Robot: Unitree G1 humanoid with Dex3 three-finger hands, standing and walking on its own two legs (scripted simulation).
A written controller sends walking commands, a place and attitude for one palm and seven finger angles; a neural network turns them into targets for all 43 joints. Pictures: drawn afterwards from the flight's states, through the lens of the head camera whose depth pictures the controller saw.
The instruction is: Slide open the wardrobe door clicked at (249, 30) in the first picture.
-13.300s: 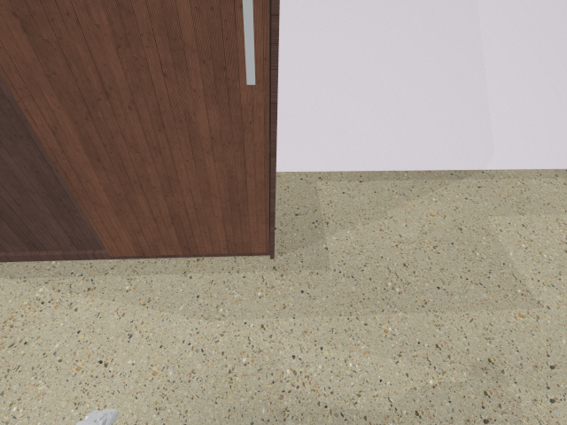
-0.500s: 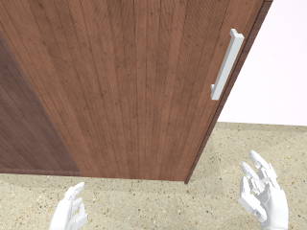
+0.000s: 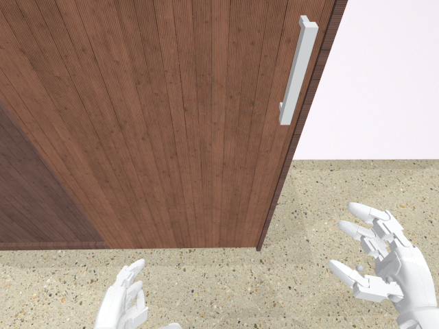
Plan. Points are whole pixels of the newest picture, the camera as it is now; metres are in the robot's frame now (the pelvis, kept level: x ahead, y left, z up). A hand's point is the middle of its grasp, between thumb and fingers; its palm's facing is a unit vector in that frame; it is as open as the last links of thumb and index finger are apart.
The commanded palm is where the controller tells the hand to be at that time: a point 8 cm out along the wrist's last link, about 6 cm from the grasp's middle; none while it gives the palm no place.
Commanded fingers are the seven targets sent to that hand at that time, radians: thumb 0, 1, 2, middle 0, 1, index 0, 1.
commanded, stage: raise the hand with hooked fingers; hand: right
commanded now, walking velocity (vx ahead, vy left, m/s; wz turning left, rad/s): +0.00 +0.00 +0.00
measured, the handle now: (293, 75) +0.53 -0.11 +0.20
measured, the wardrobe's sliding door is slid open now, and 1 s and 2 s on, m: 0.00 0.00 0.00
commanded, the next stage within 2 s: move the hooked fingers beside the handle in 1.36 s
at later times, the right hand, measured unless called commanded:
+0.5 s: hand (419, 214) +0.26 -0.25 +0.16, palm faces +0.02 +1.00 -0.09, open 13.3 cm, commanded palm +0.23 -0.30 +0.17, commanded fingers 0.00 0.50 -0.30 0.30 1.20 0.30 1.20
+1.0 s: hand out of the picture +0.30 -0.28 +0.23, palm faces +0.01 +1.00 -0.09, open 13.9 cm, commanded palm +0.26 -0.31 +0.23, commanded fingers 0.00 0.50 -0.30 0.30 1.20 0.30 1.20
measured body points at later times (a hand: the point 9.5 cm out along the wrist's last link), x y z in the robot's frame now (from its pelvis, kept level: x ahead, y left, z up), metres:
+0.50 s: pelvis +0.02 +0.00 +0.03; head +0.02 +0.00 +0.48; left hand +0.22 +0.22 -0.02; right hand +0.26 -0.31 +0.17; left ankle +0.04 +0.12 -0.70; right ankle -0.01 -0.09 -0.70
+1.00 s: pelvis +0.02 +0.01 +0.04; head +0.01 +0.03 +0.49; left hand +0.21 +0.24 -0.03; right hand +0.30 -0.33 +0.23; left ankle +0.04 +0.12 -0.70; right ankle -0.01 -0.09 -0.70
